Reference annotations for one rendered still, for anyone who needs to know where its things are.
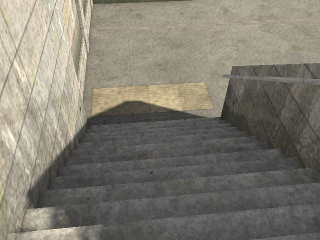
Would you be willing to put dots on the stairs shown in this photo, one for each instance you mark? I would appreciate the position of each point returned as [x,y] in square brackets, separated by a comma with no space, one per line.
[186,179]

